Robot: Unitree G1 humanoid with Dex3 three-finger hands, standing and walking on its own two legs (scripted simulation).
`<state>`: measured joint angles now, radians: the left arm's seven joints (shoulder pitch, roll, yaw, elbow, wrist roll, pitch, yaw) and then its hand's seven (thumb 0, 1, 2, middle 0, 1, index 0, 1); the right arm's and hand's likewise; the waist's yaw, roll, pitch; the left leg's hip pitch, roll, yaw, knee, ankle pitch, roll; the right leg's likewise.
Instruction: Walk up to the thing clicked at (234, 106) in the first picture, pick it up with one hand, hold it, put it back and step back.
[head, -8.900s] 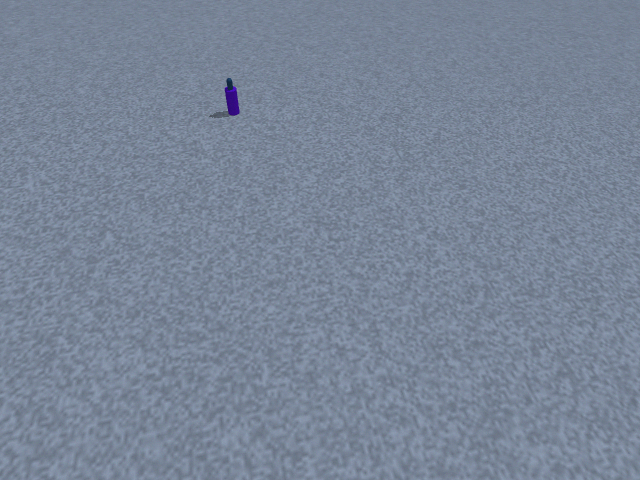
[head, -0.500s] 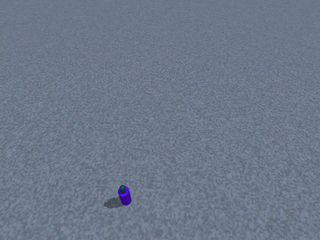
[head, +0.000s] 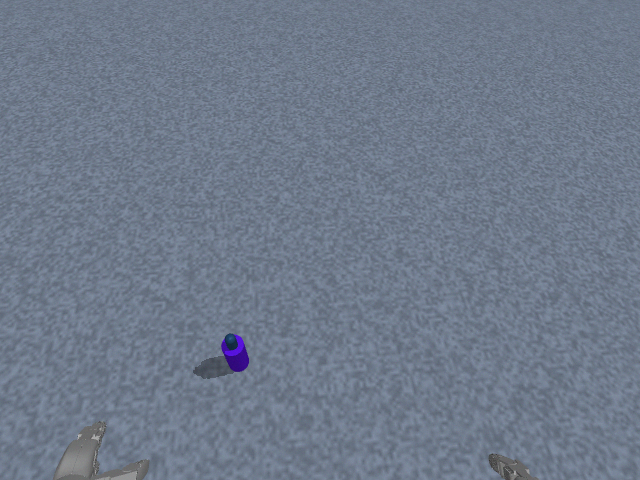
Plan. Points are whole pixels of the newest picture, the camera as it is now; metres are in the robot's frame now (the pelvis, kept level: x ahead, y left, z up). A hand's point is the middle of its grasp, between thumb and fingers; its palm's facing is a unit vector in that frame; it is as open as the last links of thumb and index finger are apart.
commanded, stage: go down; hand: left
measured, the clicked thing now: (234, 350) +0.52 +0.21 -0.67
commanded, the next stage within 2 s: none
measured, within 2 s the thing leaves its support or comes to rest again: neither
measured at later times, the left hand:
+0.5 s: hand (120, 463) +0.18 +0.27 -0.17, palm faces +0.06 -0.95 -0.32, open 16.9 cm
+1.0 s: hand out of the picture +0.16 +0.28 -0.18, palm faces +0.11 -0.94 -0.33, open 16.8 cm
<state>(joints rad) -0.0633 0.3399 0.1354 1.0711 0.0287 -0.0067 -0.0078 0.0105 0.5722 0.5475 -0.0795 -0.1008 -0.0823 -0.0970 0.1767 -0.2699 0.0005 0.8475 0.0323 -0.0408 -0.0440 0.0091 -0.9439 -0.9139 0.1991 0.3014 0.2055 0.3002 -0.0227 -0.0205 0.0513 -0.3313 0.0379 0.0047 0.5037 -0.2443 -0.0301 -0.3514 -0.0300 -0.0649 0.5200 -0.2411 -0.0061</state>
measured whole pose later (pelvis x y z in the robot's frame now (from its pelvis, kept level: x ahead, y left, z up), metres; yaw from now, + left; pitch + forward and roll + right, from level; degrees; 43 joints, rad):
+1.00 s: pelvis +0.01 +0.03 -0.07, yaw +0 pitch +15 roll -3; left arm 0.34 0.31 0.20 0.25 -0.01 0.38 0.01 0.00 -0.40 0.06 -0.09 -0.05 -0.09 -0.05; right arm 0.25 -0.22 0.02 0.56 0.00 -0.18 -0.13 0.01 -0.86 -0.89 0.20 0.30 0.21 0.30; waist -0.05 0.01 -0.14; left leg -0.83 0.05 -0.03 1.11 -0.54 0.00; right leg -0.80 -0.03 -0.07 1.03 -0.49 0.02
